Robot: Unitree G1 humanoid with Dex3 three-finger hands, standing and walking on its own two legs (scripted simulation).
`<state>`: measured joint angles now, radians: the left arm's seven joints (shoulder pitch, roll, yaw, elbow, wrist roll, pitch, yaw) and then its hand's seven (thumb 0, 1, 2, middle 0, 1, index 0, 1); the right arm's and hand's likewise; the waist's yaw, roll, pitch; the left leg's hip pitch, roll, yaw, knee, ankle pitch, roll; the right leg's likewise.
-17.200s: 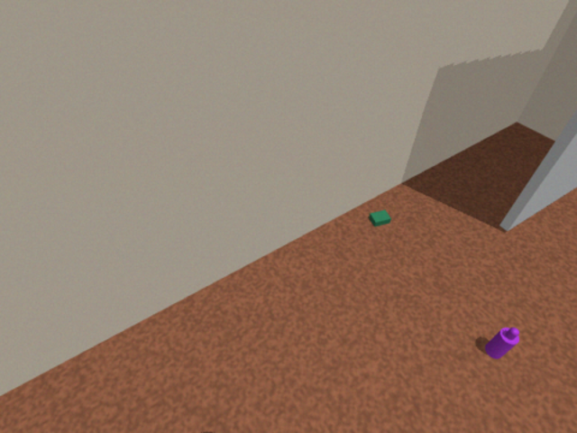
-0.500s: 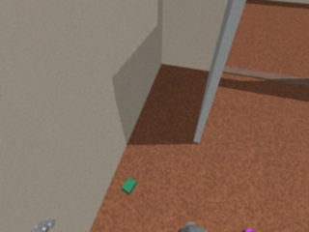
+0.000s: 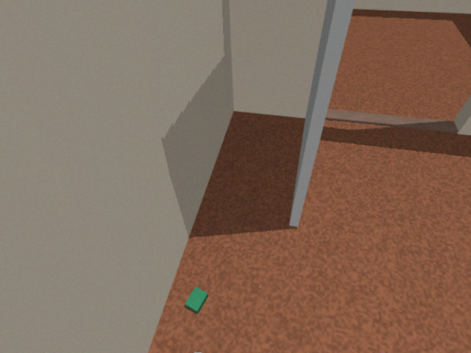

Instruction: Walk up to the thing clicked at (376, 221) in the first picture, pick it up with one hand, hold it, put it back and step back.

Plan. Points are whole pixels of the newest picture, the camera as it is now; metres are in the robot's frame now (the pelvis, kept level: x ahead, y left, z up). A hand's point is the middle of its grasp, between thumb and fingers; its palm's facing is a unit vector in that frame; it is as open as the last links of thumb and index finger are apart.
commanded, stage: walk up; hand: left
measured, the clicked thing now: (196, 299) +0.46 +0.21 -0.75
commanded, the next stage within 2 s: none
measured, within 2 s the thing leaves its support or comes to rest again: neither
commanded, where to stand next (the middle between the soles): +0.11 -0.01 m, yaw -2 degrees
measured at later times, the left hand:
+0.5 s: hand out of the picture +0.03 +0.26 -0.16, palm faces -0.06 -0.92 -0.38, open 7.3 cm
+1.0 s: hand out of the picture +0.14 +0.28 -0.17, palm faces -0.02 -0.94 -0.35, open 7.3 cm
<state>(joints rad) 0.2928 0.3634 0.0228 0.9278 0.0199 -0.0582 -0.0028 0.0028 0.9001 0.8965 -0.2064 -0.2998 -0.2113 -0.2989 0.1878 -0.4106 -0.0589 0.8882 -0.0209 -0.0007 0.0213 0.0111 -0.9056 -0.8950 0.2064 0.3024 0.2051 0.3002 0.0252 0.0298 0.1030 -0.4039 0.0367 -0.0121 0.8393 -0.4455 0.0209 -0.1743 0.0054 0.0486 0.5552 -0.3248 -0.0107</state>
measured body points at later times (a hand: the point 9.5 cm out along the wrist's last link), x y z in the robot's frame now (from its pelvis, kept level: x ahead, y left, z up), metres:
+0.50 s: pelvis -0.01 -0.01 -0.01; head +0.01 -0.02 +0.43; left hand +0.04 +0.31 -0.13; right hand +0.05 -0.35 -0.13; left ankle +0.06 +0.14 -0.70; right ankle -0.04 -0.13 -0.73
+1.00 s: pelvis +0.07 +0.01 -0.01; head +0.11 +0.02 +0.43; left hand +0.14 +0.33 -0.14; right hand +0.19 -0.28 -0.12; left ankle +0.16 +0.13 -0.73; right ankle +0.05 -0.14 -0.70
